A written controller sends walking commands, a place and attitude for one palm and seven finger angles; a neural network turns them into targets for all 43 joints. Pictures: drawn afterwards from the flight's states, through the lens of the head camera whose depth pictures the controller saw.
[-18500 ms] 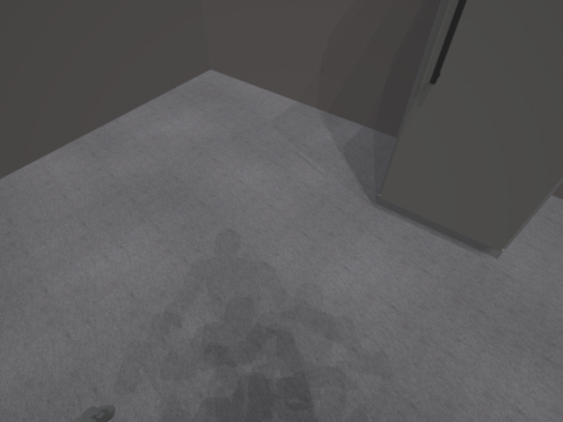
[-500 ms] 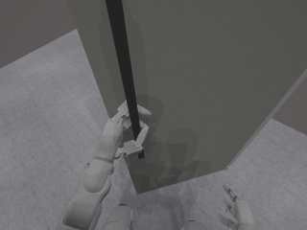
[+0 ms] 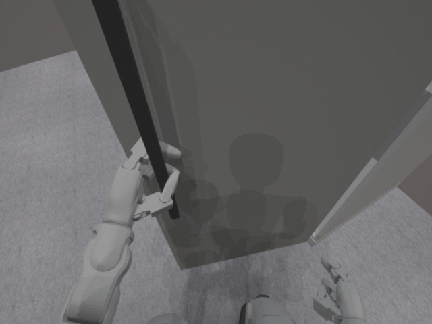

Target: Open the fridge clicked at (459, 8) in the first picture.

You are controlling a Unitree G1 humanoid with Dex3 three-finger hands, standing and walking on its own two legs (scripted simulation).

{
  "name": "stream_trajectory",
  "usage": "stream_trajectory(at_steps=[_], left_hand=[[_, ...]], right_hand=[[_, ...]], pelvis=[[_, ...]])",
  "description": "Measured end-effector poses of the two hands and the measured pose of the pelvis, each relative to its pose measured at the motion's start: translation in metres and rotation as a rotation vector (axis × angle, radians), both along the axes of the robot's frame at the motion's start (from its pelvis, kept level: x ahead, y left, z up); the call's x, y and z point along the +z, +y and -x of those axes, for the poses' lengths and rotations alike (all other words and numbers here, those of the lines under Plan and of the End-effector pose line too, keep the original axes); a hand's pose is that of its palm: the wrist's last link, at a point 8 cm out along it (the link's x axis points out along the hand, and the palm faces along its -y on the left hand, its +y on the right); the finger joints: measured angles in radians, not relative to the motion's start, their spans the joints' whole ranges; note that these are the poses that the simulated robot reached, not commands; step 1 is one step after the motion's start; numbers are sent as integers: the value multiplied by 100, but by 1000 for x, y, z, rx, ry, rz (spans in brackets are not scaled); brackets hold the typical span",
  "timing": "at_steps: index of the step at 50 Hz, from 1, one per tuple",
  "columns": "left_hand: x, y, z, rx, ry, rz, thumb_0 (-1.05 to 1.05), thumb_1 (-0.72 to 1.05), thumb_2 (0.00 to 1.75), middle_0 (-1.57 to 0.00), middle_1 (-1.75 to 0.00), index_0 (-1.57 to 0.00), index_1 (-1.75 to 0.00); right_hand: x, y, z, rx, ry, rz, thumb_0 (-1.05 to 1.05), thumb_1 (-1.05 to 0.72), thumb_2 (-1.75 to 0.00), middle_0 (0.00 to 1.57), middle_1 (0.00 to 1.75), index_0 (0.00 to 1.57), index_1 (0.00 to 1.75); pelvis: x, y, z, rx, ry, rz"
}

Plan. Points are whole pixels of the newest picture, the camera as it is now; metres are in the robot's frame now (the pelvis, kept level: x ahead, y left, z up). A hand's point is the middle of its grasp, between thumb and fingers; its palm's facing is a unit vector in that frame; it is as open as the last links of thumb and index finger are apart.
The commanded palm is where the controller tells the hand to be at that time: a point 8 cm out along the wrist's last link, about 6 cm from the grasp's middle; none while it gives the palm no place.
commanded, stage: walk backward, drawing the door open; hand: left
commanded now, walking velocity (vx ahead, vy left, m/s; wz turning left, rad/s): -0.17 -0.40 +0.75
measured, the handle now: (151, 133) +0.35 +0.09 +0.20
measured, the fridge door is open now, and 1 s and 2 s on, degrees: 71 77 75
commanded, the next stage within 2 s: stop walking and hold the door back in 0.10 s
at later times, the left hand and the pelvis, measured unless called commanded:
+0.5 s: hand (196, 241) +0.22 +0.03 +0.12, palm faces +0.29 -0.92 -0.28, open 5.7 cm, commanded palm +0.21 +0.10 +0.11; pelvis -0.07 -0.19 +0.02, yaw +17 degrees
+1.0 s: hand (187, 209) +0.26 +0.04 +0.12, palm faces +0.39 -0.88 -0.28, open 5.3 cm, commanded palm +0.22 +0.11 +0.11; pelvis -0.11 -0.24 +0.03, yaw +18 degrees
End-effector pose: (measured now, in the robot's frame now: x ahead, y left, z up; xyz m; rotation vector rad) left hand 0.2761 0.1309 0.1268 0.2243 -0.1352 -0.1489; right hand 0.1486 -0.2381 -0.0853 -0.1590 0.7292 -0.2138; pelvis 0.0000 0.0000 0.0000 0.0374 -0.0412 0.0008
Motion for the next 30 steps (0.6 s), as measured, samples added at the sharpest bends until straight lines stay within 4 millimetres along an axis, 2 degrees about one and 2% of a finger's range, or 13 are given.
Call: stream_trajectory(at_steps=[2, 3, 8, 11, 14, 18, 23, 26, 30], left_hand=[[-3, -5, 12, 16, -54, 2, -2, 65, 79, -43, -137, -29, -137], [-4, -8, 18, 32, -68, -9, -2, 65, 79, -43, -137, -29, -137], [0, -26, 53, 173, -9, -13, -2, 65, 79, -44, -138, -29, -138], [1, -40, 74, 274, -12, -27, -2, 65, 80, -43, -136, -29, -138], [-1, -52, 89, 350, -2, -21, -3, 66, 81, -43, -136, -31, -139], [3, -59, 97, 404, 56, -42, -5, 64, 81, -44, -138, -36, -140], [5, -59, 96, 451, 103, -50, -7, 62, 82, -45, -140, -41, -140], [6, -59, 93, 466, 103, -28, -5, 63, 83, -46, -140, -43, -140], [6, -59, 90, 488, 107, -28, -5, 64, 83, -46, -140, -42, -140]], right_hand=[[-5, -12, 3, 41, -29, 34, 1, -90, -90, 20, 30, 20, 30], [-6, -17, 6, 62, -9, 36, 1, -90, -90, 20, 30, 20, 30], [-5, -47, 20, 202, 109, 1, 1, -90, -90, 20, 30, 20, 30], [-15, -72, 14, 261, 121, -26, 1, -90, -90, 20, 30, 21, 30], [-18, -99, 1, 289, 119, 9, 1, -90, -90, 20, 30, 21, 30], [0, -122, -16, 314, 82, 45, 1, -90, -90, 20, 30, 21, 30], [28, -136, -25, 354, 3, 69, 1, -90, -90, 20, 30, 20, 30], [38, -141, -20, 378, -24, 86, 1, -90, -90, 20, 30, 20, 30], [32, -148, 0, 373, -22, 74, 0, -90, -90, 20, 30, 20, 30]], pelvis=[[-12, -14, 11, 37, 11, 35], [-12, -25, 17, 45, -5, 29], [8, -82, 27, 130, -2, 87], [2, -118, 25, 178, 26, 61], [2, -144, 34, 203, 13, 32], [16, -166, 44, 246, 14, -16], [25, -185, 60, 291, 29, -32], [23, -193, 74, 301, 39, -23], [17, -201, 96, 298, 22, 3]])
